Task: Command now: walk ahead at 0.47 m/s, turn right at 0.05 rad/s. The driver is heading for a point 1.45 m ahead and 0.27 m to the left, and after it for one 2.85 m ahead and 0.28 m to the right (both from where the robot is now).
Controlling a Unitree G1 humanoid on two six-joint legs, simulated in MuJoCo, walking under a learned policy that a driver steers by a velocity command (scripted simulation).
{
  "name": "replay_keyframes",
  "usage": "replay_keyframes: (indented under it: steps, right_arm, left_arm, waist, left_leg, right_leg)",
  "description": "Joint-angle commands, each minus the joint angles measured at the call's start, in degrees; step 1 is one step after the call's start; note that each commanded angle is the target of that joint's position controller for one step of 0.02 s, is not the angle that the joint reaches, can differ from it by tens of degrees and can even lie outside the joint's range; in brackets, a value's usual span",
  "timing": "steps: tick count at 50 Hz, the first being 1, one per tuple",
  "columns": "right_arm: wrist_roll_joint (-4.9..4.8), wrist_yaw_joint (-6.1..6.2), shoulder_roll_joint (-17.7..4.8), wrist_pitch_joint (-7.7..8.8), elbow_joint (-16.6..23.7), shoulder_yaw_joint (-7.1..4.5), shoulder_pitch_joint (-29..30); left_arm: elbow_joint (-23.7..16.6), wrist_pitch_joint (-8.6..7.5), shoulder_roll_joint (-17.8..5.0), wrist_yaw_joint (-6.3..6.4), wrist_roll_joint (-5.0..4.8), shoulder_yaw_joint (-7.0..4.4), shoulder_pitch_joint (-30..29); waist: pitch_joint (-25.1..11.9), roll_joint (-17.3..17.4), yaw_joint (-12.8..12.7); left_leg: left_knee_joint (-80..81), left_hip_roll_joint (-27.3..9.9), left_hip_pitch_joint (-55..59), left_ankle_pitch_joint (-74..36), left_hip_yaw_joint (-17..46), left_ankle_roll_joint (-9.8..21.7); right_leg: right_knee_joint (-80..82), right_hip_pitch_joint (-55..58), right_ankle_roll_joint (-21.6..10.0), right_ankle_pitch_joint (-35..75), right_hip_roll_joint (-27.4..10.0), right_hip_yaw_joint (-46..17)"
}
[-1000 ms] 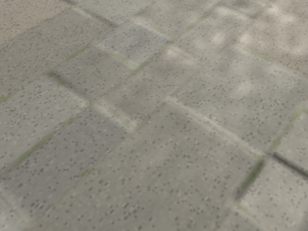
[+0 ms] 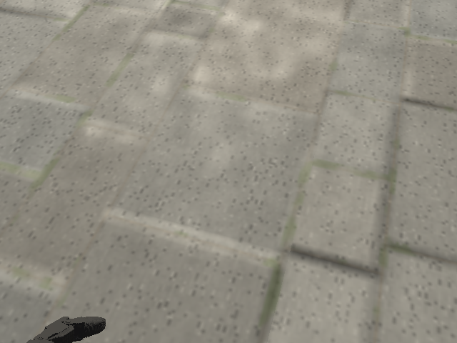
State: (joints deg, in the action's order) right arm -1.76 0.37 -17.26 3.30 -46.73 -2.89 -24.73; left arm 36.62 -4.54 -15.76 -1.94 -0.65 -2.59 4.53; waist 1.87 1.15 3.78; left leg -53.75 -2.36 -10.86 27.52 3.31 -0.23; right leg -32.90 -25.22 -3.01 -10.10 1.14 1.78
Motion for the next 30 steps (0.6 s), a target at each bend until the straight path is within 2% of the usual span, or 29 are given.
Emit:
replay_keyframes:
  steps: [1, 2, 3, 4, 6, 9, 11, 13, 16, 19, 20, 21, 22, 23, 24, 25, 26, 27, 28, 29, 30]
  right_arm:
    - [-0.62, -0.19, -7.69, 3.11, 8.05, -1.18, 6.87]
    - [0.57, -0.24, -6.98, 3.1, 8.04, -1.25, 8.16]
    - [0.85, -0.51, -6.37, 2.66, 7.79, -1.34, 7.47]
    - [0.78, -0.77, -5.35, 2.16, 7.38, -1.17, 6.41]
    - [1.1, -0.86, -3.87, 1.12, 7.27, -0.82, 6.42]
    - [1.73, -0.71, -3.15, 0.81, 9.29, -0.37, 12.44]
    - [1.51, -1.16, -2.24, 1.33, 10.35, 0.12, 16.91]
    - [1.16, -1.79, -1.68, 1.88, 11.56, 0.51, 21.64]
    - [0.71, -2.75, -2.27, 2.26, 13.44, 0.46, 26.3]
    - [0.88, -3.57, -3.35, 2.41, 14.62, 0.08, 27.43]
    - [0.95, -3.6, -4.06, 2.41, 14.44, -0.22, 25.91]
    - [1.08, -3.38, -5.31, 2.35, 13.72, -0.85, 22.4]
    - [1.18, -2.86, -7.37, 2.23, 11.55, -2.07, 14.4]
    - [1.52, -2.19, -10.5, 1.96, 9.48, -3.11, 4.27]
    - [2.24, -2.22, -15.72, 1.78, 8.5, -4.25, 0.0]
    - [1.6, -2.24, -10.5, 1.53, 8.33, -2.96, -1.59]
    - [1.38, -2.05, -8.56, 1.44, 8.39, -2.1, 2.65]
    - [1.37, -1.94, -7.7, 1.34, 8.82, -1.76, 6.73]
    - [1.82, -2.09, -6.38, 1.43, 8.78, -1.4, 9.54]
    - [2.41, -2.2, -5.24, 1.85, 8.91, -1.04, 11.14]
    - [2.4, -2.33, -4.81, 2.18, 8.78, -1.03, 12.0]
  left_arm:
    - [1.32, -0.03, -8.62, 0.63, 0.27, -2.64, 14.61]
    - [1.2, 0.01, -7.35, 0.5, 0.7, -2.2, 11.86]
    - [1.05, -0.18, -6.27, 0.45, 1.31, -1.82, 10.23]
    - [1.17, -0.42, -6.0, 0.48, 1.27, -1.83, 9.44]
    - [2.28, -1.24, -6.55, 0.55, 0.53, -2.03, 9.28]
    - [4.02, -1.58, -7.69, 0.95, 0.36, -2.27, 10.44]
    - [4.96, -1.29, -8.31, 1.27, 0.2, -2.32, 11.7]
    - [6.25, -1.04, -9.52, 1.53, -0.16, -2.52, 14.33]
    - [8.43, -0.33, -10.34, 1.62, -0.6, -2.66, 17.91]
    - [9.91, 0.77, -10.97, 1.96, -0.7, -2.91, 19.26]
    - [10.05, 1.11, -11.51, 2.1, -0.62, -3.06, 18.99]
    - [10.07, 1.41, -12.15, 2.24, -0.48, -3.19, 18.37]
    - [9.99, 1.81, -11.74, 2.4, -0.24, -2.91, 17.55]
    - [8.86, 1.79, -9.75, 2.64, 0.77, -1.94, 17.69]
    - [7.85, 0.7, -2.45, 2.03, 0.71, 0.26, 25.84]
    - [8.95, -0.53, -6.02, 1.63, 0.07, -0.33, 23.31]
    - [6.97, -1.07, -9.93, 1.25, -1.7, -1.57, 17.21]
    - [5.8, -1.34, -9.61, 1.37, -1.75, -1.34, 13.25]
    - [5.5, -1.24, -8.82, 1.58, -0.8, -1.38, 11.29]
    - [5.87, -0.69, -8.1, 1.69, -0.35, -1.56, 12.55]
    - [6.56, -0.02, -6.98, 1.75, -0.26, -1.38, 14.11]
  waist:
    - [-7.7, -7.58, -8.8]
    - [-4.72, -5.7, -7.12]
    - [-3.73, -6.53, -5.21]
    - [-3.58, -6.93, -4.09]
    - [-2.03, -5.81, -2.79]
    - [1.07, -4.06, -3.72]
    - [2.05, -3.95, -5.23]
    - [2.74, -3.47, -7.15]
    - [3.68, -3.16, -8.55]
    - [2.87, -3.82, -7.64]
    - [1.57, -4.67, -6.52]
    - [-1.16, -5.76, -4.34]
    - [-6.41, -5.29, 0.07]
    - [-14.63, -2.68, 4.05]
    - [-23.65, 11.9, 0.9]
    - [-26.44, 11.33, 3.07]
    - [-16.13, 7.61, 2.58]
    - [-9.64, 3.17, 0.89]
    - [-5.18, 0.73, -0.89]
    - [-4.1, 2.29, -3.09]
    - [-4.06, 3.38, -4.21]
  left_leg:
    - [-18.04, -3.28, -34.16, -5.72, 1.17, 1.89]
    - [-14.86, -4.6, -32.39, -9.08, 0.81, 1.59]
    - [-13.1, -5.79, -29.22, -11.53, 1.17, 1.45]
    - [-11.97, -6.01, -27.21, -12.78, 0.96, 1.09]
    - [-9.02, -6.2, -26.66, -14.36, 0.14, -0.08]
    - [0.76, -6.13, -29.13, -22.56, -0.35, -1.44]
    - [9.42, -4.92, -27.27, -29.5, -1.47, -1.19]
    - [15.88, -3.38, -24.94, -34.13, -2.89, -0.79]
    - [21.01, -2.37, -25.91, -34.41, -2.42, 0.57]
    - [23.98, -1.18, -25.79, -28.31, -2.57, 2.76]
    - [24.34, -0.08, -22.88, -25.72, -3.47, 3.57]
    - [24.61, 1.77, -17.22, -23.66, -5.1, 4.69]
    - [25.74, 3.42, -5.98, -24.82, -6.8, 6.47]
    - [22.4, -3.2, 12.08, -28.13, -0.22, 9.44]
    - [25.91, -18.16, 34.61, -15.22, 27.91, 19.14]
    - [34.36, -19.78, 35.65, -8.75, 40.15, 18.94]
    - [35.84, -18.12, 28.19, -6.71, 31.6, 16.11]
    - [37.19, -16.02, 18.87, -10.97, 24.36, 14.76]
    - [39.04, -13.73, 10.97, -16.54, 19.2, 14.24]
    - [40.82, -11.93, 5.84, -20.57, 15.61, 13.68]
    - [42.59, -10.78, 2.92, -22.22, 13.51, 13.9]
  right_leg:
    - [17.59, 33.52, -11.4, -9.87, -18.46, -29.07]
    - [18.92, 27.66, -10.8, -4.21, -16.04, -24.49]
    - [20.48, 23.54, -10.41, 0.25, -14.39, -21.34]
    - [22.0, 21.16, -10.78, 2.72, -13.77, -19.53]
    - [24.26, 17.6, -11.62, 7.49, -13.48, -15.85]
    - [26.03, 16.22, -11.27, 11.4, -12.33, -11.27]
    - [26.27, 15.73, -9.76, 12.42, -10.72, -8.11]
    - [26.48, 16.29, -9.03, 11.12, -10.7, -6.87]
    - [24.67, 22.1, -8.63, 11.21, -13.2, -7.53]
    - [20.3, 28.96, -7.19, 17.61, -15.44, -8.05]
    - [17.83, 30.25, -6.54, 24.01, -15.44, -7.83]
    - [13.1, 30.84, -5.81, 34.12, -14.68, -7.11]
    - [3.39, 28.89, -4.43, 41.54, -12.2, -4.97]
    - [-11.56, 18.43, -2.57, 31.41, -9.61, -3.46]
    - [-35.2, -5.88, 2.0, -2.96, 0.85, -2.08]
    - [-41.51, -12.69, 1.65, -22.39, 1.87, -10.32]
    - [-43.79, -17.63, 1.22, -19.48, -1.55, -9.58]
    - [-41.11, -17.12, 1.06, -14.22, -4.58, -7.19]
    - [-37.43, -15.4, 1.32, -10.71, -6.45, -6.25]
    - [-34.76, -11.45, 1.52, -7.92, -8.24, -6.73]
    - [-33.42, -8.59, 2.05, -6.52, -8.67, -6.6]
